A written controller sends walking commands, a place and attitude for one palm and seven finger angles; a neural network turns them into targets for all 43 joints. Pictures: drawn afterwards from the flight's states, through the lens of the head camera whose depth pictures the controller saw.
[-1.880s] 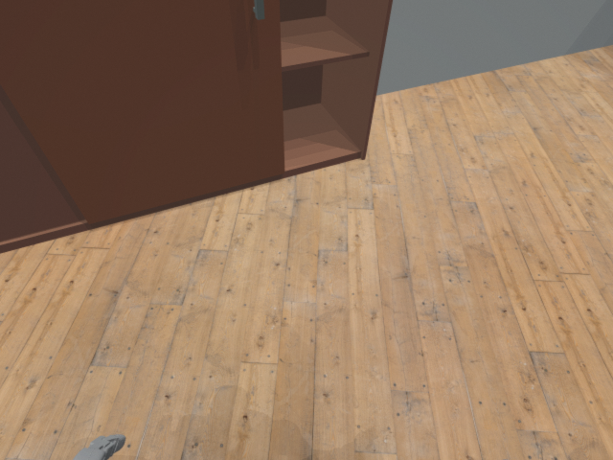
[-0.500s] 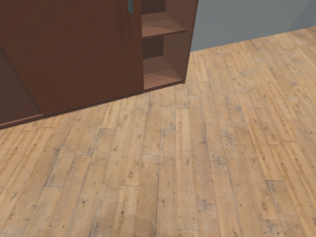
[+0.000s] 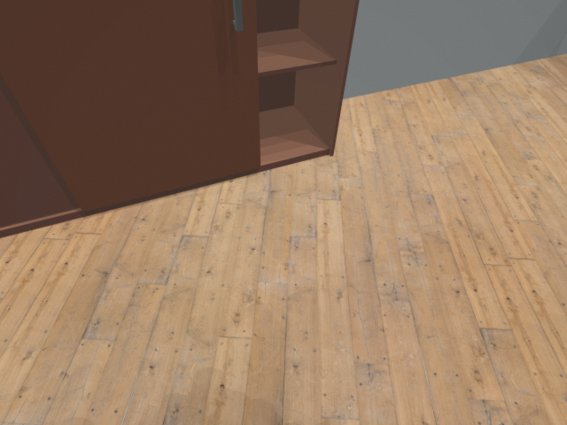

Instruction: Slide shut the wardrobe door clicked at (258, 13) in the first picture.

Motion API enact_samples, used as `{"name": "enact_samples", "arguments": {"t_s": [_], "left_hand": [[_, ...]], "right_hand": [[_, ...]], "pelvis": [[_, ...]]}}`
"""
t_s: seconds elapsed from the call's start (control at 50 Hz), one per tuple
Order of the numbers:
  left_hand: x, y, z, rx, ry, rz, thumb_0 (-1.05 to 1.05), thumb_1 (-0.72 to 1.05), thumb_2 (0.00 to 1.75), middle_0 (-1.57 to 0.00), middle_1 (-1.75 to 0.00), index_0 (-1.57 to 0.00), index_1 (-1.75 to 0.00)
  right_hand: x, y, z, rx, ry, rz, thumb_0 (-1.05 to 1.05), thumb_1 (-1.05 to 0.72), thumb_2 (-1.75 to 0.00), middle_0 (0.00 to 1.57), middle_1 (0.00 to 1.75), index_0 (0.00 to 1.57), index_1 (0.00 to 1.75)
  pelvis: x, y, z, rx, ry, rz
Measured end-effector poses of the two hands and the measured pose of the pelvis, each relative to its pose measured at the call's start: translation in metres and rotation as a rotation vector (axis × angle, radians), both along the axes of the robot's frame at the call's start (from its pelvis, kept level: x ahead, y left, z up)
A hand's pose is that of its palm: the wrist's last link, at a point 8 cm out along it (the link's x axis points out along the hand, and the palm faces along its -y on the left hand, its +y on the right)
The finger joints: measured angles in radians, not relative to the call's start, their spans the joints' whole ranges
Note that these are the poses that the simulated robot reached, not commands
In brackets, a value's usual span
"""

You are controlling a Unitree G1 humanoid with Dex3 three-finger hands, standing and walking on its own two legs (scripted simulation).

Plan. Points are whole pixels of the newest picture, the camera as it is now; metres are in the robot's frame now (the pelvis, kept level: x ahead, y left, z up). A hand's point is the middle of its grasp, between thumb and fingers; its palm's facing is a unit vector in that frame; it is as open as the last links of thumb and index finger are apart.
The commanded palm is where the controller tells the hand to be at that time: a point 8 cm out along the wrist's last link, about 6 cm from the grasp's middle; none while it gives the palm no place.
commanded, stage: walk to a spot facing it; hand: left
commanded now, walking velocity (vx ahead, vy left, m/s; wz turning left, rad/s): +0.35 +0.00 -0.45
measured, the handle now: out of the picture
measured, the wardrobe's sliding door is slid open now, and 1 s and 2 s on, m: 0.44 0.44 0.44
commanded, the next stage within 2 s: turn to face it in 1.96 s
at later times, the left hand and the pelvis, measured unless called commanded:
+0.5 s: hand out of the picture +0.04 +0.13 -0.17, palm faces -0.06 -0.98 -0.16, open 7.4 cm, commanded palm none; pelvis +0.10 -0.03 -0.01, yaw -9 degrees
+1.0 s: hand (218, 281) +0.43 +0.17 -0.18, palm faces -0.25 -0.95 -0.19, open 7.4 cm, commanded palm none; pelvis +0.32 +0.00 -0.01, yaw -19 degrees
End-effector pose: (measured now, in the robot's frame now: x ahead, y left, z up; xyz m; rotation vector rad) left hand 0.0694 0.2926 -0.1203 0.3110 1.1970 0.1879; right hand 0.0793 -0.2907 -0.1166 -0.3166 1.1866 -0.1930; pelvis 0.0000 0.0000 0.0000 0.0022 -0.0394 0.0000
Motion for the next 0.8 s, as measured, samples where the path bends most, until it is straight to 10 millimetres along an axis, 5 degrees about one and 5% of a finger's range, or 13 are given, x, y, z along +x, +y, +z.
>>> {"name": "enact_samples", "arguments": {"t_s": [0.22,0.32,0.38,0.46,0.6,0.74,0.8], "left_hand": [[-0.029,-0.038,-0.027,-0.091,0.162,0.000,0.00,0.90,0.90,-0.20,-0.30,-0.20,-0.29],[-0.022,-0.071,-0.035,-0.115,0.202,-0.009,0.01,0.90,0.90,-0.20,-0.30,-0.20,-0.29],[-0.021,-0.087,-0.033,-0.127,0.186,0.035,0.00,0.90,0.90,-0.20,-0.30,-0.20,-0.29],[-0.027,-0.105,-0.025,-0.150,0.268,0.045,0.00,0.90,0.90,-0.20,-0.30,-0.20,-0.29],[-0.008,-0.111,-0.019,-0.176,0.398,0.035,0.00,0.90,0.90,-0.20,-0.30,-0.20,-0.29],[0.067,-0.083,-0.046,-0.175,0.422,0.035,0.00,0.90,0.90,-0.20,-0.30,-0.21,-0.30],[0.124,-0.067,-0.057,-0.164,0.392,-0.012,0.00,0.90,0.90,-0.20,-0.30,-0.20,-0.29]], "right_hand": [[-0.042,0.023,-0.029,0.093,0.086,-0.115,0.00,-0.90,-0.90,0.20,0.30,0.20,0.30],[-0.070,0.020,-0.051,0.138,0.181,-0.200,0.00,-0.90,-0.90,0.20,0.30,0.20,0.30],[-0.065,0.020,-0.048,0.153,0.248,-0.200,0.01,-0.90,-0.90,0.20,0.30,0.20,0.30],[-0.023,0.018,-0.036,0.160,0.191,-0.208,0.01,-0.90,-0.90,0.20,0.30,0.20,0.30],[0.091,0.025,-0.027,0.177,0.003,-0.210,0.01,-0.90,-0.90,0.20,0.30,0.20,0.30],[0.211,0.050,-0.033,0.160,-0.132,-0.167,0.00,-0.90,-0.90,0.20,0.30,0.20,0.30],[0.230,0.058,-0.033,0.145,-0.163,-0.201,0.00,-0.90,-0.90,0.20,0.30,0.20,0.30]], "pelvis": [[0.026,-0.007,-0.012,0.010,0.016,-0.086],[0.049,-0.024,-0.023,-0.001,0.010,-0.110],[0.066,-0.032,-0.019,0.000,0.013,-0.108],[0.090,-0.035,-0.009,0.010,0.022,-0.143],[0.143,-0.027,-0.006,-0.003,0.041,-0.184],[0.220,-0.007,-0.029,-0.024,0.045,-0.215],[0.246,0.001,-0.032,-0.009,0.025,-0.248]]}}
